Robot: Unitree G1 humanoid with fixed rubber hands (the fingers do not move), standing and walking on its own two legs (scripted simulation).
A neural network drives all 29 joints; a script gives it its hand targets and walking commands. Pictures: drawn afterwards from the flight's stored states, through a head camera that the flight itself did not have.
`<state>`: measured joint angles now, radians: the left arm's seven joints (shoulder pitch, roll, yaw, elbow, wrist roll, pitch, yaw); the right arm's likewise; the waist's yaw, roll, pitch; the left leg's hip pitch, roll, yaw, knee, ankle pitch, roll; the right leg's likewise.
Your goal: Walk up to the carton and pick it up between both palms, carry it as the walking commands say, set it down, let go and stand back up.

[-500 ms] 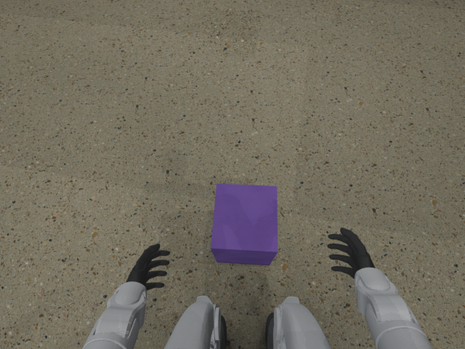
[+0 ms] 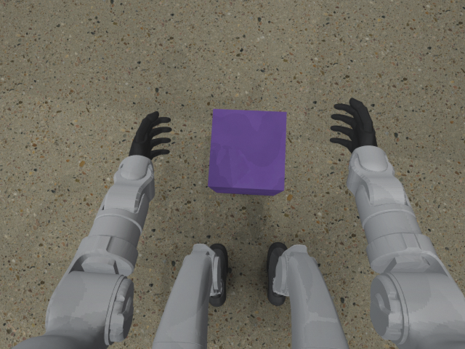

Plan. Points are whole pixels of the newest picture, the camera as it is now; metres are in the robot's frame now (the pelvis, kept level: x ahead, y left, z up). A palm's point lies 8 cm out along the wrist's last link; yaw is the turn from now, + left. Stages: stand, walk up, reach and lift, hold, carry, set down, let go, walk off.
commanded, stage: reach and lift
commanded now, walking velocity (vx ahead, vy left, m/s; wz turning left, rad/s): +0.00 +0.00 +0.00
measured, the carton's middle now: (247, 157) +0.49 +0.00 -0.53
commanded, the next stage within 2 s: none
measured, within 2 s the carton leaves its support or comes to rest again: neither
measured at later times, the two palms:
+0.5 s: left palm (155, 136) +0.46 +0.19 -0.18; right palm (343, 133) +0.47 -0.18 -0.17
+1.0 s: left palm (173, 154) +0.46 +0.19 -0.35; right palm (314, 153) +0.47 -0.17 -0.35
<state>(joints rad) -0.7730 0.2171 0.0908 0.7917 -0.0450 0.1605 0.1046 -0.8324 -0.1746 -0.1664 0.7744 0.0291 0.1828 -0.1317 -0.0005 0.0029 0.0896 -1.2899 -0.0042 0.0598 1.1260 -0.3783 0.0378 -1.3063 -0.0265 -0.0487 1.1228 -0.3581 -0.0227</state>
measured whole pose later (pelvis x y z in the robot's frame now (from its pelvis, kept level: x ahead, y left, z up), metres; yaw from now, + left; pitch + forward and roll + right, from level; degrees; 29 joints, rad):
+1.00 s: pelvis -0.05 +0.00 -0.16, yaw +1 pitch +39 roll +0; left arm -1.29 0.33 0.14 0.92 -0.11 0.12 0.15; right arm -1.34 -0.24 -0.30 0.96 0.06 0.10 -0.18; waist 0.00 0.00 0.37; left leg -1.92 0.00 0.05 1.72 -0.48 0.04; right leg -1.92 -0.04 -0.05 1.71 -0.46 -0.03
